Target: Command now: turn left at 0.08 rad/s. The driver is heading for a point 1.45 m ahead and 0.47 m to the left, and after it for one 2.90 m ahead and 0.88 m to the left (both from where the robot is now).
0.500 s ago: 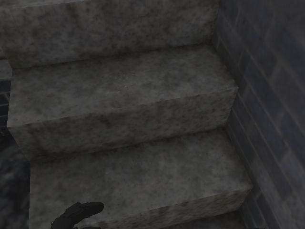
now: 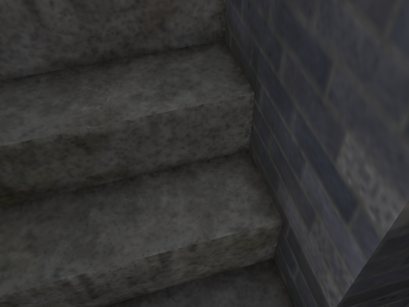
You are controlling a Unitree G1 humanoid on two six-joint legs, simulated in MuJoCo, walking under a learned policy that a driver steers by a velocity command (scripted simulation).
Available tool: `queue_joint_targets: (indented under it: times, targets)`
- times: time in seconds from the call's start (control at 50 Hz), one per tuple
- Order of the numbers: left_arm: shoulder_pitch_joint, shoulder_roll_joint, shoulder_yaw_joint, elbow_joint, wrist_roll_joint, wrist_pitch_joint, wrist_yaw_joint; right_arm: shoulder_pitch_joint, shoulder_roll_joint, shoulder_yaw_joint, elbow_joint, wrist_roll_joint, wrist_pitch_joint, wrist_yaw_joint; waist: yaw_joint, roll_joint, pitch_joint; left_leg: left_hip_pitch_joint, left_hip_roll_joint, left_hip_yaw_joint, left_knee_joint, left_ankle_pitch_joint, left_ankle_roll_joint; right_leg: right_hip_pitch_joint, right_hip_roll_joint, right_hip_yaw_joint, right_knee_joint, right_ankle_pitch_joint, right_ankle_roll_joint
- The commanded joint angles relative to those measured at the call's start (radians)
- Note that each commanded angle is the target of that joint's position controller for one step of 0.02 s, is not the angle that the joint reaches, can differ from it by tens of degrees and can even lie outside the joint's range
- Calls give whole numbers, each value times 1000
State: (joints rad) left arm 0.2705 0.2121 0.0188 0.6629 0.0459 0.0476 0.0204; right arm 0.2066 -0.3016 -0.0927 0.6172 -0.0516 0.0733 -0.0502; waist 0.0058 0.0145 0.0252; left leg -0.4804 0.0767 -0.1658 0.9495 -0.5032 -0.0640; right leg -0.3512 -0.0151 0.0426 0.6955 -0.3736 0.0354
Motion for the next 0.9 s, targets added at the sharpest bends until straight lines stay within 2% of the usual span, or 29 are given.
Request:
queue_joint_targets:
  times: [0.02, 0.04, 0.06, 0.08, 0.14, 0.2, 0.22, 0.3, 0.34, 0.38, 0.4, 0.42, 0.44, 0.46, 0.48, 0.52, 0.56, 0.58, 0.62, 0.66, 0.7, 0.72, 0.76, 0.8, 0.82, 0.84, 0.86, 0.88, 0.9]
  targets:
    - [-181, 195, 55, -112, 4, -55, 2, 77, -35, -23, -39, -7, 15, -1, -79, -219, 32, 36, -182, -55, 553, 17, 13, -281, -248, 253, -410, 158, -197]
    - [-148, 175, 54, -91, -1, -58, 17, 90, -41, -23, -17, -11, 6, -6, -76, -191, 22, -11, -205, -19, 585, 35, 10, -159, -219, 142, -338, 400, -191]
    - [-100, 140, 48, -83, -19, -62, 40, 85, -79, -33, -18, -19, -1, -1, -54, -152, 6, -17, -203, 21, 567, 59, -8, -57, -228, 102, -325, 556, -215]
    - [-43, 141, 46, -57, -32, -66, 51, 29, -118, -44, -34, -16, -8, 4, -24, -158, 9, -48, -185, 39, 498, 77, -16, 37, -234, 95, -343, 564, -221]
    - [57, 137, 53, -27, -39, -69, 82, -40, -84, -33, -69, -12, 4, 18, 27, -172, -52, -79, -192, 50, 393, 19, -6, 268, -302, 161, -336, 618, -274]
    - [61, 129, 55, -19, -25, -64, 91, -34, -58, -25, -82, -3, 21, 35, 25, -193, -66, -15, -171, 90, 217, -44, 16, 306, -311, 142, -365, 508, -277]
    - [31, 115, 52, -25, -33, -73, 97, -6, -62, -26, -63, 2, 25, 32, 20, -197, -65, 55, -165, 111, 145, -11, 19, 267, -281, 120, -417, 324, -257]
    - [-24, 146, 66, -23, -27, -81, 100, 52, -52, -18, -51, 26, 24, 50, -9, -243, -61, 268, -122, 178, -183, -38, 92, 164, -269, 48, -497, 137, -189]
    - [-27, 201, 87, -26, -14, -71, 94, 96, -48, -14, -30, 36, 17, 70, -8, -174, -78, 334, -115, 201, -314, -12, 142, 149, -294, 36, -504, 93, -165]
    - [-60, 185, 83, -15, -15, -53, 87, 195, -39, -16, 0, 21, -7, 78, -58, -105, -69, 426, -130, 229, -487, 78, 182, 60, -233, -68, -403, -9, -107]
    - [-63, 172, 80, -21, -7, -48, 75, 200, -67, -21, 3, 18, -19, 79, -69, -13, -2, 429, -96, 124, -590, 121, 195, -47, -189, -136, -260, -62, -49]
    - [-16, 113, 67, -28, -8, -35, 42, 186, -114, -26, -11, 9, -30, 71, -57, 200, 41, 403, 96, -181, -721, 101, 239, -218, -102, -228, 29, -134, 12]
    - [-89, 108, 60, -115, -22, -34, 43, 178, -294, -72, -52, 18, -31, 49, -57, 283, 129, 208, 238, -501, -750, 303, 333, -350, 37, -105, 176, -204, 44]
    - [-116, 118, 59, -130, -29, -38, 39, 146, -291, -81, -49, 14, -31, 32, -35, 194, 165, 146, 232, -444, -747, 370, 370, -311, 17, -11, 360, -142, 36]
    - [-115, 153, 68, -112, -16, -27, 27, 96, -230, -57, -52, 21, -45, 35, 20, 110, 153, 133, 164, -340, -712, 344, 320, -294, 8, 11, 411, -32, 28]
    - [-84, 166, 74, -72, 4, -37, 23, 26, -211, -43, -71, 21, -50, 39, 40, 67, 97, 212, 63, -222, -638, 514, 256, -290, 20, 1, 413, 143, 7]
    - [-60, 152, 70, -80, 2, -20, 2, 41, -168, -32, -78, 36, -32, 17, 31, 104, 16, 274, 29, -200, -570, 663, 233, -254, 36, 11, 420, 142, 5]
    - [-98, 138, 58, -93, 1, -19, 4, 47, -166, -34, -82, 35, -23, 16, 9, 79, -17, 300, 15, -215, -567, 597, 232, -262, 34, 12, 374, 138, 9]
    - [-148, 124, 51, -111, -19, -15, 1, 97, -159, -40, -78, 32, -18, 24, -34, 134, -30, 319, 1, -298, -629, 250, 249, -250, 44, 12, 261, 87, 20]
    - [-180, 141, 56, -106, -42, -32, 9, 137, -148, -38, -81, 21, -28, 41, -81, 154, -32, 361, 13, -376, -681, 39, 286, -222, 40, 21, 156, 12, 18]
    - [-200, 146, 58, -105, -36, -62, 8, 171, -118, -34, -50, 22, -64, 38, -100, 131, -12, 436, 36, -411, -695, 86, 297, -238, 23, 41, 54, 72, 1]
    - [-237, 151, 69, -112, -46, -75, 10, 182, -118, -32, -27, 27, -84, 37, -99, 155, 18, 451, 38, -442, -686, 82, 308, -239, 22, 54, 27, 72, 0]
    - [-193, 139, 62, -87, -48, -99, 5, 143, -99, -24, -23, 22, -100, 45, -78, 112, -19, 454, 50, -445, -695, 141, 308, -150, 12, 57, -62, 76, -29]
    - [-135, 108, 57, -60, -55, -123, 4, 64, -78, -13, -26, 25, -111, 53, -16, 84, -24, 342, 13, -411, -671, 261, 287, 56, 27, 30, -215, 112, -60]
    - [-83, 69, 47, -52, -34, -126, 9, 14, -55, 1, -31, 30, -119, 53, 37, 25, -48, 293, -15, -371, -615, 362, 264, 192, 44, -17, -321, 175, -84]
    - [-40, 86, 54, -37, -16, -135, 17, -15, -20, 14, -47, 36, -134, 53, 52, -7, -95, 220, -73, -292, -506, 407, 235, 336, -14, 36, -343, 190, -88]
    - [-6, 154, 68, -50, -5, -139, 27, -35, 33, 33, -67, 40, -150, 56, 62, -166, -125, 132, -165, -168, -315, 373, 193, 429, -171, 233, -445, 50, -129]
    - [-3, 226, 92, -32, -2, -121, 21, 2, 23, 36, -63, 48, -152, 52, 21, -334, -74, -64, -240, -37, -276, 201, 172, 499, -270, 438, -499, 26, -219]
    - [11, 183, 91, -7, -14, -117, 14, -35, -17, 32, -45, 29, -148, 40, 42, -240, -14, -136, -198, 9, -179, 59, 168, 467, -339, 497, -538, -33, -279]
